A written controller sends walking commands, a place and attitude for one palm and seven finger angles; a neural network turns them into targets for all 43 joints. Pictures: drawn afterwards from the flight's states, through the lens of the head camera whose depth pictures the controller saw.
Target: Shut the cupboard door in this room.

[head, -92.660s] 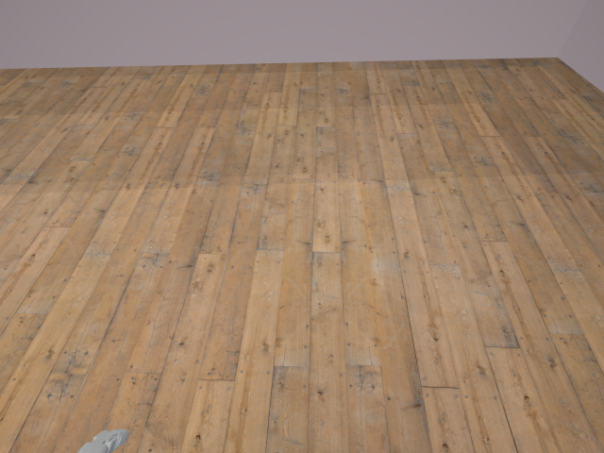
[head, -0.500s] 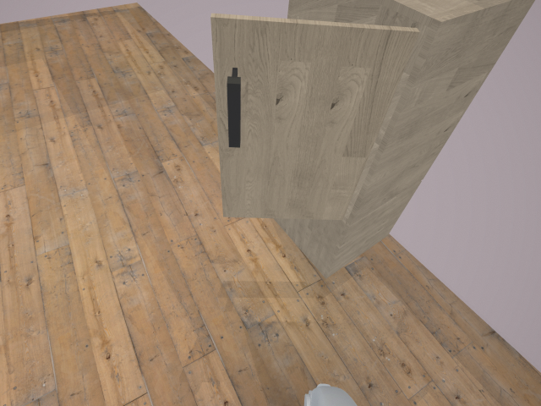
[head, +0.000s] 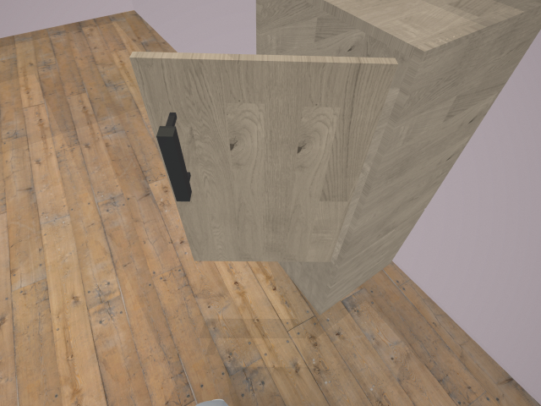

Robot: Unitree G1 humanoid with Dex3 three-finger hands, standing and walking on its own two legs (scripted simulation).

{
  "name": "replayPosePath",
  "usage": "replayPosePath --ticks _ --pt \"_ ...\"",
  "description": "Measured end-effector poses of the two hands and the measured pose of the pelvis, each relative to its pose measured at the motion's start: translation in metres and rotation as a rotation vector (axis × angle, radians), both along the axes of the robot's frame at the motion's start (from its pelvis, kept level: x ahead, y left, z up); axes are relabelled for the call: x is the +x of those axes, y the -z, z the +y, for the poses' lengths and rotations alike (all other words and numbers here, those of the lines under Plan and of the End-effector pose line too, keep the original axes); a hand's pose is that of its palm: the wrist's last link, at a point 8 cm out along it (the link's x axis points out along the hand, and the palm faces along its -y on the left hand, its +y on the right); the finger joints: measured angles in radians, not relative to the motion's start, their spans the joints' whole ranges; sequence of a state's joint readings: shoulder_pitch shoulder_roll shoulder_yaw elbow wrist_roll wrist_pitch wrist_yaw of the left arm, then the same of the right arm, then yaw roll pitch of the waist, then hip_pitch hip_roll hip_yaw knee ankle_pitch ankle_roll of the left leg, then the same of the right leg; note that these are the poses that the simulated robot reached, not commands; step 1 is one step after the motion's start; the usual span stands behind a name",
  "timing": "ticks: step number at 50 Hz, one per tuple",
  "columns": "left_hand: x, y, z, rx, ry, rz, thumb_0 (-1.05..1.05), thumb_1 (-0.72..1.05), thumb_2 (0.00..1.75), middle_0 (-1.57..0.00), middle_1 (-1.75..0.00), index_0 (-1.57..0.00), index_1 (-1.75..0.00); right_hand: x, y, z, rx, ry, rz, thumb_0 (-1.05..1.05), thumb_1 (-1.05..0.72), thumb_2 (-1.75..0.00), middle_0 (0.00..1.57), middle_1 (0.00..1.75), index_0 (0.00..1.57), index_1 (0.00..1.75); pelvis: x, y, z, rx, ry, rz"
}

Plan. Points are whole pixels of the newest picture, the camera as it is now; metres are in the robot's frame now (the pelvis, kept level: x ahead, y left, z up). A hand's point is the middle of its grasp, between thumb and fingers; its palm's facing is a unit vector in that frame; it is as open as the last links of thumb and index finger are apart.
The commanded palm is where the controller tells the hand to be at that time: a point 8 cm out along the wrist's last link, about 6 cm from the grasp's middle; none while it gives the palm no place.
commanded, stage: come to a stop and stand still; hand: left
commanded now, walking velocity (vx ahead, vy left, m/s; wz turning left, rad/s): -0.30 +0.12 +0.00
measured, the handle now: (178, 158) +0.50 +0.19 +0.07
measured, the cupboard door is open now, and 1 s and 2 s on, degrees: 55 55 55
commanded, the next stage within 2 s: look again from close up in 1.40 s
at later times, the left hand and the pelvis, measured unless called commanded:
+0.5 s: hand out of the picture +0.05 +0.20 -0.17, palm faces -0.02 -0.95 -0.30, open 7.3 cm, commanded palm none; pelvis +0.01 +0.00 +0.00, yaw -3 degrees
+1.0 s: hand out of the picture -0.02 +0.26 -0.18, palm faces -0.03 -0.98 -0.21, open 7.3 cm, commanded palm none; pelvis -0.05 +0.07 -0.01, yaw -2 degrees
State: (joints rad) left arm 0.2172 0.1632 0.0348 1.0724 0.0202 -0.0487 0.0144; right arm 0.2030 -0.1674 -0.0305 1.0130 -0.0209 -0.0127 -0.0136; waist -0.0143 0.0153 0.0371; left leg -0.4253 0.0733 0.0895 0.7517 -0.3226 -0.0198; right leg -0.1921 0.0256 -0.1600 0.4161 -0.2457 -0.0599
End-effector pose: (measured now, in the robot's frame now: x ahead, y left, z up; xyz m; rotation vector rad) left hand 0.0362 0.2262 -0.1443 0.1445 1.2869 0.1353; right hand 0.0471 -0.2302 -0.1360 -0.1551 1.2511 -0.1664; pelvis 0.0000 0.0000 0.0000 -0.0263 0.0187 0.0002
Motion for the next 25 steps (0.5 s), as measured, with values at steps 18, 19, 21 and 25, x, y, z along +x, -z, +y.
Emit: replayPosePath --ticks 18,19,21,25 --pt "0.01 -0.006 0.017 0.092 -0.026 0.071 0.0 0.92 0.9 -0.2 -0.3 -0.2 -0.3 0.065 0.017 0.0 0.017 -0.037 -0.028 0.0 -0.9 -0.9 0.2 0.3 0.2 0.3 0.021 0.008 -0.001 0.031 0.015 0.002" --pt "0.009 -0.007 0.019 0.101 -0.019 0.067 0.0 0.92 0.9 -0.2 -0.3 -0.2 -0.3 0.06 0.017 -0.003 0.015 -0.028 -0.019 0.0 -0.9 -0.9 0.2 0.3 0.2 0.3 0.019 0.008 -0.002 0.032 0.015 0.0" --pt "0.009 -0.009 0.021 0.11 -0.009 0.06 0.0 0.92 0.9 -0.2 -0.3 -0.2 -0.3 0.049 0.017 -0.009 0.009 -0.009 0.004 0.0 -0.91 -0.9 0.2 0.3 0.2 0.3 0.017 0.007 -0.002 0.037 0.016 -0.004" --pt "0.01 -0.014 0.021 0.117 0.04 0.023 0.0 0.91 0.9 -0.2 -0.3 -0.2 -0.3 0.032 0.005 -0.014 -0.003 0.041 -0.024 0.0 -0.91 -0.9 0.2 0.3 0.2 0.3 0.012 0.003 0.003 0.049 0.058 -0.006"
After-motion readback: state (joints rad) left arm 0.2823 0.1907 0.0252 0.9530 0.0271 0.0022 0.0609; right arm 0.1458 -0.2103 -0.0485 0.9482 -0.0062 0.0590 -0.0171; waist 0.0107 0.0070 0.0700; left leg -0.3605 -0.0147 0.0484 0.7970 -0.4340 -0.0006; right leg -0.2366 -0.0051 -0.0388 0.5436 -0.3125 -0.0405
